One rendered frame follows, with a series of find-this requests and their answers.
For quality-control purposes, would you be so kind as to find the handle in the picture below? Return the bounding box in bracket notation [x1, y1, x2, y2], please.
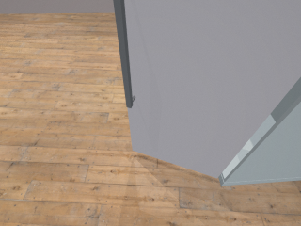
[113, 0, 135, 108]

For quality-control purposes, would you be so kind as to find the fridge door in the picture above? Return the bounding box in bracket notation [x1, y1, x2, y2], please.
[124, 0, 301, 179]

